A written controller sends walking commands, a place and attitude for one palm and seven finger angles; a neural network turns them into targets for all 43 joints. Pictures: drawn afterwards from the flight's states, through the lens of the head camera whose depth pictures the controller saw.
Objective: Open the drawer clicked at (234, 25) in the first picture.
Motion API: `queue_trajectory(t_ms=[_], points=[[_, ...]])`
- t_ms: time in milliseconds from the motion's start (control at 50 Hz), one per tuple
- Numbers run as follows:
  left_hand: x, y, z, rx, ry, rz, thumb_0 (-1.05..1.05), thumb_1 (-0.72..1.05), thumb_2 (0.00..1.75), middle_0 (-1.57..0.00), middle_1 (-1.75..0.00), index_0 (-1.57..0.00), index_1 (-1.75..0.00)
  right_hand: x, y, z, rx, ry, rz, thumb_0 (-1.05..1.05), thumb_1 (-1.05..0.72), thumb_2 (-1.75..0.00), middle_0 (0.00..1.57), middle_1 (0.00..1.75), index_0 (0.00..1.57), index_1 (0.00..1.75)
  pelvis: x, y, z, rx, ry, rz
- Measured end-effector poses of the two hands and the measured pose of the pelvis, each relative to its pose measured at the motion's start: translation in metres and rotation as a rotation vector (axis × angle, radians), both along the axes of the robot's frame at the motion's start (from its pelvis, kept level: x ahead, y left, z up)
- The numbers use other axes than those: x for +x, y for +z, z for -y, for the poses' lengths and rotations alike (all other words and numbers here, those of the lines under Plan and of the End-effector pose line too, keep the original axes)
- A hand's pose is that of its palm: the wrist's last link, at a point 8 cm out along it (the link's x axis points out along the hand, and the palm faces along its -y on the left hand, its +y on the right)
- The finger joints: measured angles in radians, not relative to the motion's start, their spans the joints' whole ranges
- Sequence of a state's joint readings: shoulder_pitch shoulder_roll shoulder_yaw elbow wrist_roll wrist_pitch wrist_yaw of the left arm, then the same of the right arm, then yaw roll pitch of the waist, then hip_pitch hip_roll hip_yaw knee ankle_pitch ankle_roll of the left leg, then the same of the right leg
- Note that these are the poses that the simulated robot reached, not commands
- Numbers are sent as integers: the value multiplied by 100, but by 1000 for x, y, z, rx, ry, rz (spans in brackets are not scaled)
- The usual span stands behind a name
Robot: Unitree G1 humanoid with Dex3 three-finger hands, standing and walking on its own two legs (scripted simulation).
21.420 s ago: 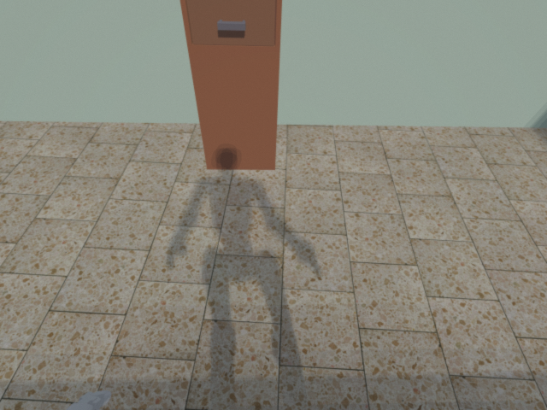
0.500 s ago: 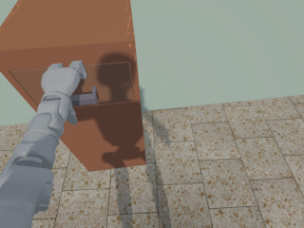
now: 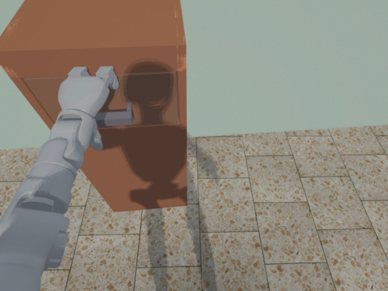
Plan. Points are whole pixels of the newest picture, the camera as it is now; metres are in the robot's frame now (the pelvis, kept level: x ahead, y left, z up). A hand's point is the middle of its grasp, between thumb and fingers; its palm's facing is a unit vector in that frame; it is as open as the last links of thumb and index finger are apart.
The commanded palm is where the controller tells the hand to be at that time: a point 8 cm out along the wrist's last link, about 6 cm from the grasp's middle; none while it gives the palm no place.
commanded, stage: move the hooked fingers above the handle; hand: left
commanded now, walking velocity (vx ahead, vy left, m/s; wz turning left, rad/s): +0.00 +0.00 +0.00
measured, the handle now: (110, 112) +0.52 +0.21 +0.02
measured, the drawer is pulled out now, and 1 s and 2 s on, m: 0.00 0.00 0.00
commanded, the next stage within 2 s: lower the fingers behind the handle in 0.14 s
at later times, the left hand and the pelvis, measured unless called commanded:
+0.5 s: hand (86, 130) +0.44 +0.24 +0.06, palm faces -0.06 -0.03 -1.00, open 13.8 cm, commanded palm +0.44 +0.24 +0.12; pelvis +0.00 -0.02 +0.00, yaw +0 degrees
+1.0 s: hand (87, 129) +0.46 +0.25 +0.03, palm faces -0.14 -0.01 -0.99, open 13.9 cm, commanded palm +0.46 +0.23 +0.09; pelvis +0.00 -0.01 -0.01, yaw -1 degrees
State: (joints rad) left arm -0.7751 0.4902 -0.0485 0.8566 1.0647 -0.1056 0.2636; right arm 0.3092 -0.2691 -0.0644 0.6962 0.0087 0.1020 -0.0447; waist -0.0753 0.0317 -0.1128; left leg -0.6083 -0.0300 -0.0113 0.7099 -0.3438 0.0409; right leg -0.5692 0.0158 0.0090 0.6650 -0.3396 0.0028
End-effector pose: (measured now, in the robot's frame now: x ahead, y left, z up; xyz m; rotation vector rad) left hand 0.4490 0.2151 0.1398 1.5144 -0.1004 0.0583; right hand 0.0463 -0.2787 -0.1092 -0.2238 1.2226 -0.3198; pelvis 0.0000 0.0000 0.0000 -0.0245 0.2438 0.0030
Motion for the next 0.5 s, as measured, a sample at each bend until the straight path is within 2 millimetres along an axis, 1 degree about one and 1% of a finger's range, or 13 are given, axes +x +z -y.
queue_trajectory(t_ms=[60, 140, 180, 240, 300, 380, 440, 500], points=[[4, 5, 4, 1, 46, 9, 0, -49, 30, -39, -126, -34, -121, -1, -6, -5, 34, -4, -2, 0, -90, -90, 20, 30, 20, 30, 1, 0, 0, 1, -10, -4], [6, 12, 9, 19, 116, -35, 0, -49, 30, -39, -126, -36, -126, -2, -11, -14, 83, -18, -3, 0, -90, -90, 20, 30, 20, 30, 2, 3, 2, 8, -25, 10], [7, 13, 6, 38, 159, -79, 0, -49, 30, -38, -125, -36, -126, -3, -11, -17, 98, -32, 8, 0, -90, -90, 20, 30, 20, 30, 2, 5, 4, 12, -31, 18], [4, 10, -5, 42, 210, -154, 0, -49, 30, -35, -123, -35, -125, -4, -9, -17, 104, -47, 23, 0, -90, -90, 20, 30, 20, 30, 2, 7, 8, 15, -38, 31], [-4, 1, -17, 39, 209, -218, 0, -49, 30, -34, -122, -34, -123, -6, -6, -13, 89, -49, 27, 0, -90, -90, 21, 30, 20, 30, 2, 8, 12, 16, -36, 37], [-17, -15, -26, 40, 141, -259, 0, -49, 30, -33, -121, -33, -121, -9, -2, 0, 43, -32, 4, 0, -90, -90, 21, 30, 20, 30, 2, 7, 16, 13, -21, 33], [-24, -23, -26, 36, 73, -231, 0, -49, 30, -32, -121, -32, -121, -10, 0, 12, 4, -16, -22, 0, -90, -90, 21, 30, 20, 30, 1, 4, 17, 8, -6, 20], [-26, -26, -22, 26, 24, -162, 0, -49, 30, -32, -121, -32, -120, -8, 0, 21, -24, -1, -41, 0, -90, -90, 20, 30, 20, 30, 1, 1, 17, 5, 6, 1]])
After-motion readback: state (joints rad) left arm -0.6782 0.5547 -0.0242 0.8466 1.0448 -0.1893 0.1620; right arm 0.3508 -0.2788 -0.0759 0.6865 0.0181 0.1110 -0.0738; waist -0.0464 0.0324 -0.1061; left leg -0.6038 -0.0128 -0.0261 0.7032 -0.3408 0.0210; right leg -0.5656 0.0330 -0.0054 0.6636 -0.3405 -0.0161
